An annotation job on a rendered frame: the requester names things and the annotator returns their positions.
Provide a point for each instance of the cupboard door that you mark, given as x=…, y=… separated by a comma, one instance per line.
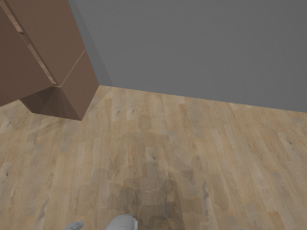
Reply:
x=21, y=75

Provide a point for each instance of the left robot thigh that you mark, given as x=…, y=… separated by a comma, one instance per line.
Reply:
x=123, y=222

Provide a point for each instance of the robot left hand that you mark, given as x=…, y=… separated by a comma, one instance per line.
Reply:
x=77, y=225

